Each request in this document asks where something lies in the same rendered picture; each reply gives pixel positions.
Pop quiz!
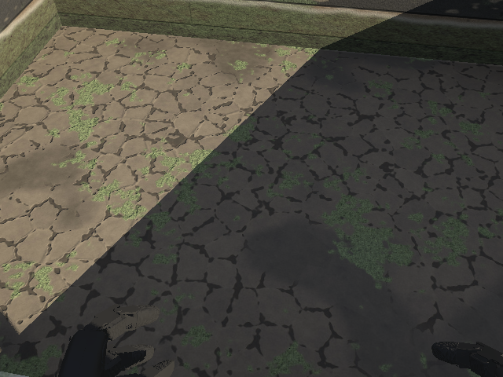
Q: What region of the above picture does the robot left hand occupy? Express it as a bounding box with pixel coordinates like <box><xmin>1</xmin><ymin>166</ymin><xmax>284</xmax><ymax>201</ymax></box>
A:
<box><xmin>55</xmin><ymin>304</ymin><xmax>174</xmax><ymax>377</ymax></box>

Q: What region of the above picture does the robot right hand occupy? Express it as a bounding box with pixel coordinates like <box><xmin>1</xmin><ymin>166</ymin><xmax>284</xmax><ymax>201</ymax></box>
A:
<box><xmin>431</xmin><ymin>342</ymin><xmax>503</xmax><ymax>377</ymax></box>

